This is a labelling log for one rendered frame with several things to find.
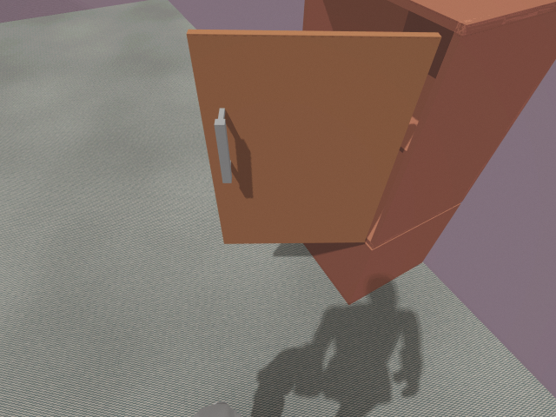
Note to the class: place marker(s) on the cupboard door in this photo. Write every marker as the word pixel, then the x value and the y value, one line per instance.
pixel 315 121

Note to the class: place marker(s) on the handle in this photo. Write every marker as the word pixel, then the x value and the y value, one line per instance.
pixel 222 145

